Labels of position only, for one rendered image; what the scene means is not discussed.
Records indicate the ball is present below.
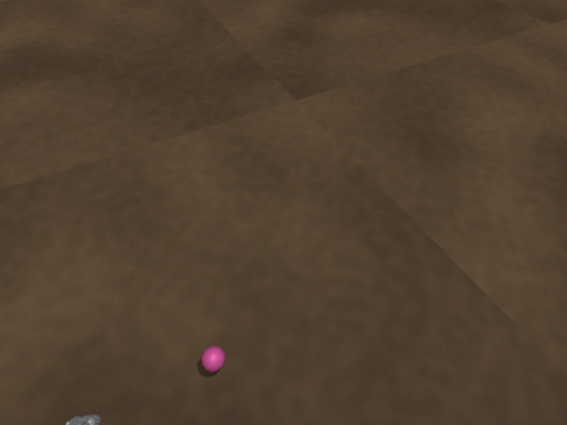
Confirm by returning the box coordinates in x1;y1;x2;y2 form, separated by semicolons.
201;346;225;372

